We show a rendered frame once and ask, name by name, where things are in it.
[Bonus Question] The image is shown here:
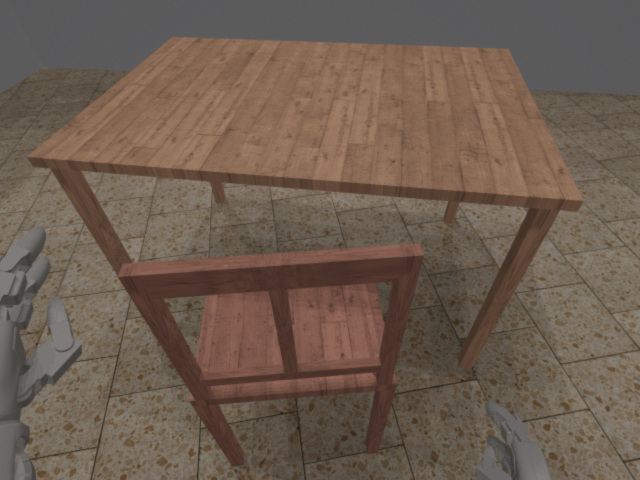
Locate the right robot hand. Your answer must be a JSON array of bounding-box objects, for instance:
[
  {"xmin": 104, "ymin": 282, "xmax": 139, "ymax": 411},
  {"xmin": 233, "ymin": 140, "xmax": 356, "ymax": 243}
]
[{"xmin": 476, "ymin": 401, "xmax": 553, "ymax": 480}]

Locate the chair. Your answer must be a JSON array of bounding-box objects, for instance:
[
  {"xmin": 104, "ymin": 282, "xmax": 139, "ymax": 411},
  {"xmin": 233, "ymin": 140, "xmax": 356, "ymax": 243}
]
[{"xmin": 118, "ymin": 243, "xmax": 424, "ymax": 466}]

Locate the robot left forearm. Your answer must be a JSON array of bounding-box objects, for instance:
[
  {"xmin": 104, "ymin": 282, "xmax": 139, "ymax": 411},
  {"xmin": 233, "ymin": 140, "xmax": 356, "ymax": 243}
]
[{"xmin": 0, "ymin": 420, "xmax": 36, "ymax": 480}]

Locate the left robot hand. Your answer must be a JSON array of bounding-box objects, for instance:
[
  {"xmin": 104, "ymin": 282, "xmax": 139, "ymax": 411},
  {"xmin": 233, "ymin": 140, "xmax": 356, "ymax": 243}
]
[{"xmin": 0, "ymin": 226, "xmax": 82, "ymax": 421}]

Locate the table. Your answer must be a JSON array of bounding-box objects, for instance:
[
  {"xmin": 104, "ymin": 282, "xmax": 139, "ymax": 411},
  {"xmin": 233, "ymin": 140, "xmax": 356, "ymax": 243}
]
[{"xmin": 27, "ymin": 37, "xmax": 584, "ymax": 369}]

